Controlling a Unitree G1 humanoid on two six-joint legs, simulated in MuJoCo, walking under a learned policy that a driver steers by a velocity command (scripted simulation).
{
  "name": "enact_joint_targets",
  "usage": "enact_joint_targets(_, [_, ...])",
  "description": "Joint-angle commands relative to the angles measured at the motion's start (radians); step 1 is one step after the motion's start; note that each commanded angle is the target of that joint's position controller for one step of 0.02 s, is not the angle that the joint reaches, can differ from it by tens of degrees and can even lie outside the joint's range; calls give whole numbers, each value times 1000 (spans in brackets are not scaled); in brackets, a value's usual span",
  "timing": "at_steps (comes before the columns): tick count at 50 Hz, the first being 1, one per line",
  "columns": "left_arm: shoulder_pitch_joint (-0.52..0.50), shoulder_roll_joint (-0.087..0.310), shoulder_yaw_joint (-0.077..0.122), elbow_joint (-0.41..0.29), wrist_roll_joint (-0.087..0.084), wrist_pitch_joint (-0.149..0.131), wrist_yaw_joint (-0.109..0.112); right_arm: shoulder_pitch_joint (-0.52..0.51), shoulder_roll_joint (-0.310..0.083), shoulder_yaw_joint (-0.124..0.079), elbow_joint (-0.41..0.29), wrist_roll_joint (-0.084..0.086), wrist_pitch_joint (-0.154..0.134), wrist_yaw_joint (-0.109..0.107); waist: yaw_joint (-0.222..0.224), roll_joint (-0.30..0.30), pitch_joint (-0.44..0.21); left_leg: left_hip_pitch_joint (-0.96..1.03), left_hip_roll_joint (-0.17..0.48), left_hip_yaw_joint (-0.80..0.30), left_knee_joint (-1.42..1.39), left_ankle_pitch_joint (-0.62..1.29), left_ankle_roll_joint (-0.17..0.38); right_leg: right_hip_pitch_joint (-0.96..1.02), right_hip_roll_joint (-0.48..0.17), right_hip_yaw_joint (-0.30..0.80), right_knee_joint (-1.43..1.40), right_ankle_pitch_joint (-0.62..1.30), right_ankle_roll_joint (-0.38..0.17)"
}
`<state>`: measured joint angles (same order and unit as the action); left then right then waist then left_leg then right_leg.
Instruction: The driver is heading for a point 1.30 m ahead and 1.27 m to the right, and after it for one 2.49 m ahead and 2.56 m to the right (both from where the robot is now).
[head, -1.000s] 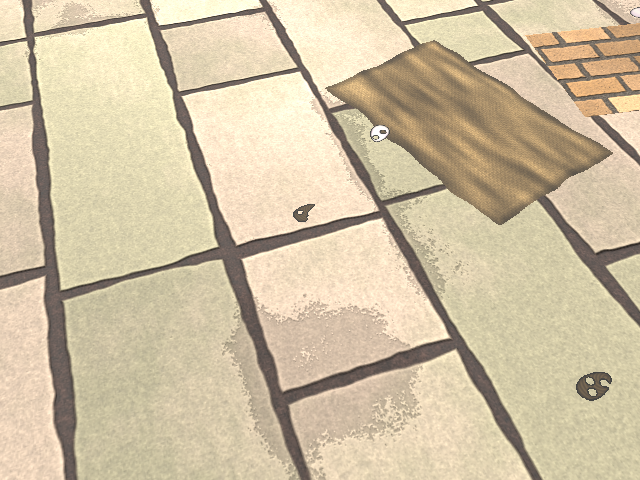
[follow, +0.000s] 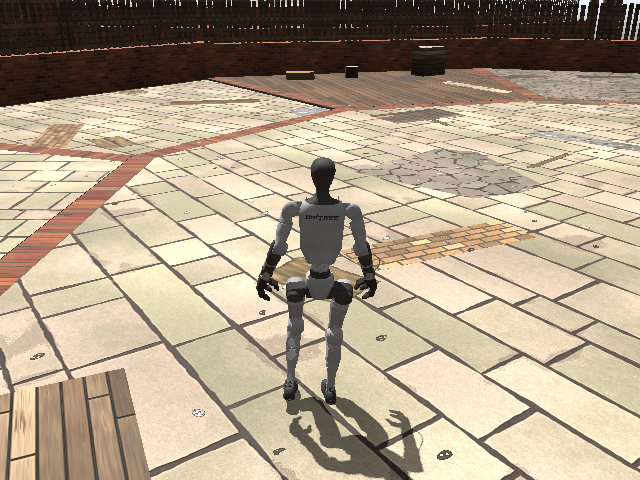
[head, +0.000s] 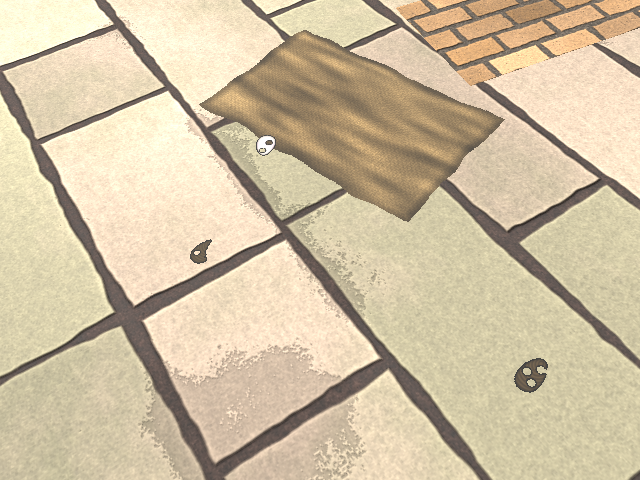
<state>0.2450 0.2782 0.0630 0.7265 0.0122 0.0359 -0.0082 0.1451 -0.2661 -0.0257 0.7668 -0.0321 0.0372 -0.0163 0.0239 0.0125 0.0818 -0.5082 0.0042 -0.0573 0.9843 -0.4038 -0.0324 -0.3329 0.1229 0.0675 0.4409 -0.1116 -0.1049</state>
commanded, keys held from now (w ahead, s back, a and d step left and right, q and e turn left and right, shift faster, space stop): e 1.00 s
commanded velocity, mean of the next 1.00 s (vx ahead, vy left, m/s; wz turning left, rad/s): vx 0.01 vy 0.00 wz -0.59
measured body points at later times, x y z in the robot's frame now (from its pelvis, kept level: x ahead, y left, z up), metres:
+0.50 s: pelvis +0.03 +0.05 +0.01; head +0.07 +0.06 +0.46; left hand +0.22 +0.29 -0.12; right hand +0.08 -0.25 -0.08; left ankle +0.05 +0.14 -0.74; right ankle -0.04 -0.07 -0.66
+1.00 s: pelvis +0.01 +0.01 +0.01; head +0.02 -0.04 +0.45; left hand +0.27 +0.18 -0.09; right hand -0.05 -0.29 -0.12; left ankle +0.11 +0.13 -0.67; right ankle -0.03 -0.05 -0.74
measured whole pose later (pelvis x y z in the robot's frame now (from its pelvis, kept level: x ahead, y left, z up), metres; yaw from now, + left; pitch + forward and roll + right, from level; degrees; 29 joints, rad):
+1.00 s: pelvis +0.01 +0.01 +0.01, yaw -36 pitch +1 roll +2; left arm 0.24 0.30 0.06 0.69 0.01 0.04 0.00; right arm 0.19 -0.31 -0.06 0.71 -0.02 0.06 -0.01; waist 0.01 0.03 0.06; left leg -0.50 0.02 -0.04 0.97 -0.37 -0.05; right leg -0.22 0.11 0.13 0.42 -0.20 -0.09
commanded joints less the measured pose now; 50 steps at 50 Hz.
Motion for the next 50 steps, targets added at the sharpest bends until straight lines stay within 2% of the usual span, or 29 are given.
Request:
enact_joint_targets(1, [11, 161, 48, -66, 6, -1, 6, 32, -85, -22, -52, 3, 7, -4, -4, -109, -131, 10, -14, 2, -64, 33, -11, 79, -245, 340, -182, -126, -125])
enact_joint_targets(4, [20, 166, 55, -68, 12, 5, 5, -3, -86, -22, -70, 8, 0, -7, 10, -114, -121, 30, -29, -8, -138, 35, -8, 75, -238, 391, -176, -181, -114])
enact_joint_targets(8, [11, 169, 60, -70, 16, 9, 0, 6, -91, -18, -84, 25, -20, -17, 9, -136, -132, 112, -65, -15, -265, 1, 16, 92, -231, 456, -139, -67, -101])
enact_joint_targets(10, [-11, 165, 61, -71, 11, 12, -4, 55, -91, -17, -81, 33, -31, -25, -14, -146, -133, 206, -82, -15, -404, 14, 39, 77, -216, 480, -117, -14, -73])
enact_joint_targets(11, [-30, 160, 60, -72, 3, 13, -3, 97, -90, -17, -74, 31, -38, -32, -43, -138, -130, 290, -82, -12, -540, 77, 50, 42, -189, 471, -95, -45, -38])
enact_joint_targets(12, [-31, 139, 53, -76, -7, 10, 0, 128, -121, -26, -69, 24, -46, -42, -53, -99, -131, 390, -20, -58, -674, 113, 67, -26, -139, 437, -54, -161, 15])
enact_joint_targets(13, [33, 72, 37, -79, -13, 5, 3, 103, -203, -41, -91, 11, -46, -51, -8, 86, -152, 464, 209, -278, -777, 3, 123, -111, -39, 295, 139, -384, 73])
enact_joint_targets(14, [18, 106, 50, -87, -5, 0, 12, 1, -260, -51, -124, -2, -40, -44, -2, 216, -73, 366, 374, -484, -817, 111, 227, -265, 98, 60, 359, -450, 99])
enact_joint_targets(15, [2, 173, 66, -72, 26, -1, 13, 17, -197, -42, -120, -4, -39, -37, -1, 96, -73, 321, 367, -395, -754, 315, 266, -218, 3, 67, 535, -422, 112])
enact_joint_targets(16, [25, 165, 68, -54, 23, 1, 5, -10, -136, -24, -127, 7, -41, -32, 24, 58, -86, 316, 304, -288, -714, 447, 251, -194, -2, 64, 609, -379, 114])
enact_joint_targets(17, [53, 150, 65, -37, 20, 10, -1, -29, -117, -19, -133, 9, -42, -27, 38, 59, -91, 329, 247, -188, -689, 541, 226, -190, -6, 52, 682, -339, 123])
enact_joint_targets(18, [65, 143, 63, -31, 18, 20, -11, -33, -116, -19, -138, 9, -43, -29, 38, 99, -107, 365, 217, -130, -670, 596, 216, -208, -11, 35, 741, -315, 132])
enact_joint_targets(20, [40, 135, 55, -37, 7, 32, -25, 7, -113, -20, -139, 5, -41, -28, 8, 117, -113, 419, 200, -68, -647, 685, 219, -238, -26, 2, 752, -305, 156])
enact_joint_targets(23, [-39, 118, 43, -65, 1, 41, -33, 91, -133, -34, -117, 6, -40, -28, -44, 127, -108, 517, 229, -59, -629, 715, 238, -279, -50, -16, 661, -312, 175])
enact_joint_targets(25, [-65, 108, 36, -76, 1, 45, -37, 117, -148, -44, -107, 5, -41, -25, -59, 139, -110, 538, 252, -51, -623, 713, 247, -262, -67, -30, 588, -330, 174])
enact_joint_targets(29, [-97, 85, 21, -100, -6, 46, -42, 98, -167, -55, -106, 2, -42, -9, -57, 163, -115, 460, 267, 11, -606, 686, 238, -113, -94, -89, 408, -356, 145])
enact_joint_targets(31, [-97, 88, 19, -109, -12, 43, -40, 92, -180, -62, -102, 1, -40, -1, -55, 183, -123, 429, 272, 33, -583, 687, 227, -41, -88, -122, 327, -360, 124])
enact_joint_targets(33, [-85, 89, 19, -115, -14, 36, -39, 90, -192, -68, -97, 7, -35, 3, -43, 184, -129, 414, 280, 46, -540, 659, 207, 18, -82, -142, 213, -322, 102])
enact_joint_targets(34, [-57, 83, 18, -108, -7, 29, -36, 77, -194, -70, -96, 16, -31, 3, -16, 162, -134, 379, 268, 76, -486, 607, 178, 88, -73, -151, 96, -240, 87])
enact_joint_targets(35, [-25, 93, 19, -98, 6, 16, -27, 93, -188, -71, -87, 21, -27, 3, 7, 100, -145, 311, 244, 118, -399, 490, 124, 188, -72, -116, -47, -112, 72])
enact_joint_targets(36, [11, 181, 37, -98, 23, -1, -15, 128, -145, -61, -98, 11, -20, 7, 12, -128, -158, 115, 166, 198, -162, 185, 52, 331, -260, 168, -163, -33, 33])
enact_joint_targets(37, [38, 331, 71, -118, 8, -8, -11, 81, -72, -36, -177, 4, -8, 1, 11, -318, -129, -130, -12, 182, -12, -259, -2, 336, -519, 507, -131, 412, -132])
enact_joint_targets(38, [112, 288, 74, -97, -5, -6, -7, 29, -120, -43, -170, -1, 3, -9, 79, -190, -171, -119, 18, 52, 119, -256, -3, 335, -505, 455, -107, 425, -213])
enact_joint_targets(39, [60, 227, 52, -93, -6, -2, -1, 28, -126, -47, -159, 13, 7, -6, 35, -149, -110, -129, 34, 28, 149, -170, 0, 287, -439, 363, -107, 362, -200])
enact_joint_targets(40, [-22, 182, 38, -102, -5, 4, 4, 39, -134, -51, -142, 21, 2, -1, -5, -121, -65, -110, 50, 14, 110, -74, 2, 233, -360, 287, -121, 288, -150])
enact_joint_targets(41, [-68, 164, 31, -110, -10, 5, 9, 49, -148, -57, -135, 12, -1, 2, -25, -139, -62, -96, 49, 20, 88, -19, -1, 227, -308, 250, -122, 287, -116])
enact_joint_targets(42, [-75, 154, 28, -112, -11, 4, 12, 78, -153, -59, -117, 1, 0, 7, -31, -148, -88, -66, 35, 32, 102, 15, -8, 229, -279, 223, -113, 348, -108])
enact_joint_targets(44, [-44, 166, 31, -102, -11, -1, 7, 93, -140, -56, -107, 2, 6, 13, -30, -112, -125, -50, 19, 34, 102, 37, -16, 240, -269, 223, -102, 376, -107])
enact_joint_targets(50, [35, 190, 43, -78, 0, -4, 9, 17, -122, -48, -134, 8, 16, 3, 11, -132, -100, -87, 2, 12, -50, 29, -20, 256, -269, 337, -105, 204, -127])
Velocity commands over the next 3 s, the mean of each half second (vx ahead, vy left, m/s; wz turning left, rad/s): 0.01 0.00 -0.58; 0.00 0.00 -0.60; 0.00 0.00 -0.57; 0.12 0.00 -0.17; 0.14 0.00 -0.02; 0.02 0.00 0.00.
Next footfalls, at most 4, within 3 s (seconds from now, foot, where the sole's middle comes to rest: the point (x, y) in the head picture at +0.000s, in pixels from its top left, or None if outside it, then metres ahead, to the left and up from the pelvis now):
0.24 left None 0.09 0.13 -0.77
0.72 right None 0.00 -0.07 -0.77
1.26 left None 0.14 0.06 -0.77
1.68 right None -0.04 -0.06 -0.77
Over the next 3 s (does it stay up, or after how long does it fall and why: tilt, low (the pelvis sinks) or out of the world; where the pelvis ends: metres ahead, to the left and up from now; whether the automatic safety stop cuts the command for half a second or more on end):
stays up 0.14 -0.10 0.01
